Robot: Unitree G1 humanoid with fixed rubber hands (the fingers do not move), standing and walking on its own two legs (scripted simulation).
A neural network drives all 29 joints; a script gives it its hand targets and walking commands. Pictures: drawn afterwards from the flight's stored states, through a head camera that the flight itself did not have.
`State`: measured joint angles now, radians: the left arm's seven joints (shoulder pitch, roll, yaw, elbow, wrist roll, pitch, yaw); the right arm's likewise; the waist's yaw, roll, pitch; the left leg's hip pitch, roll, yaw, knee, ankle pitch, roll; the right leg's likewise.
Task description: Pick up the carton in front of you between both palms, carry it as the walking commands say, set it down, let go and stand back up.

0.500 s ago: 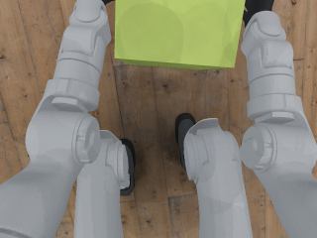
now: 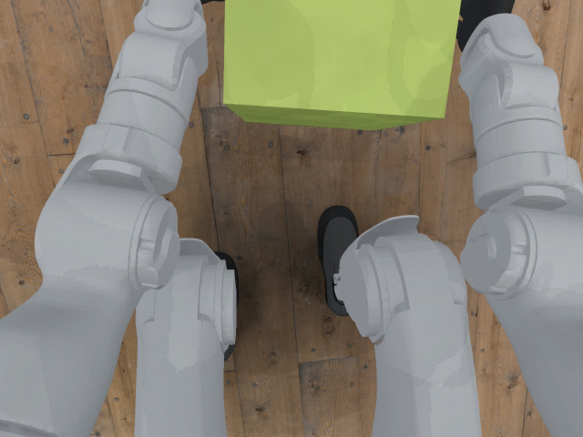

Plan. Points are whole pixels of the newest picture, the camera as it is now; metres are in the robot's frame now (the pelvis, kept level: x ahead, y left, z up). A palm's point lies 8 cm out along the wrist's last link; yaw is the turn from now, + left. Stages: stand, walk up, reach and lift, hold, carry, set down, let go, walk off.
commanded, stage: set down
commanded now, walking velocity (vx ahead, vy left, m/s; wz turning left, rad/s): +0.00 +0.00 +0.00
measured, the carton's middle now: (325, 36) +0.52 -0.11 -0.24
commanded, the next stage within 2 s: let go in 1.92 s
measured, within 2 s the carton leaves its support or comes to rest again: rests again in 0.06 s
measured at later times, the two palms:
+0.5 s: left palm out of the picture +0.56 +0.04 -0.18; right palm (483, 28) +0.50 -0.26 -0.17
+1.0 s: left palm out of the picture +0.58 +0.09 -0.15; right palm (516, 25) +0.50 -0.29 -0.16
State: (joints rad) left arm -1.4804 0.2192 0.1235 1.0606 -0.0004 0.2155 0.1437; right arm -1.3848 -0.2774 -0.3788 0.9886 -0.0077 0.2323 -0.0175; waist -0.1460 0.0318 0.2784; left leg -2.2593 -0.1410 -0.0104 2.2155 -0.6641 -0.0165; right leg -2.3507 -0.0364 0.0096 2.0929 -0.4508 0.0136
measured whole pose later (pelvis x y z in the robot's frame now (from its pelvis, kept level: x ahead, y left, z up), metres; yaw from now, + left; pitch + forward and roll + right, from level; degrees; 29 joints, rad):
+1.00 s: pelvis -0.01 +0.00 +0.00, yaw -1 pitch +35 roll -1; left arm -1.52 0.41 -0.04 1.03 -0.21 0.14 0.10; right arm -1.41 -0.40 -0.29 1.10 0.19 0.05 -0.06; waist -0.11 0.02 0.40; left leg -2.17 -0.12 -0.03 2.25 -0.68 -0.03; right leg -2.28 -0.02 -0.01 2.11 -0.44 0.00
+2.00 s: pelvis +0.04 -0.01 +0.25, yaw -1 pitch +46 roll +1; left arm -1.14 0.29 0.21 0.94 0.01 0.17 0.03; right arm -0.99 -0.23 -0.36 0.81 0.03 0.15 0.00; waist -0.12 0.05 -0.10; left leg -1.60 -0.07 -0.04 1.27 -0.47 -0.01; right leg -1.69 0.01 0.02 1.19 -0.30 0.00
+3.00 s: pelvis +0.14 +0.00 +0.40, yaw -3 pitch -1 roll -1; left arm 0.22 0.20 0.05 0.43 0.02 0.07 -0.06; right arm 0.22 -0.21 -0.05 0.42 -0.01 0.09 0.06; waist 0.00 0.04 0.07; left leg -0.09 -0.02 -0.07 0.45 -0.34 0.02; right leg -0.19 0.03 0.02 0.41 -0.21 0.01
